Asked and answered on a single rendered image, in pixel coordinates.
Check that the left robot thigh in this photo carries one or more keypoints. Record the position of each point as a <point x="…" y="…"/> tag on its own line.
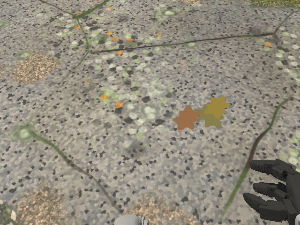
<point x="131" y="219"/>

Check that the robot right hand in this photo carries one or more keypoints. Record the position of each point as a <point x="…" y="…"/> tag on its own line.
<point x="287" y="204"/>

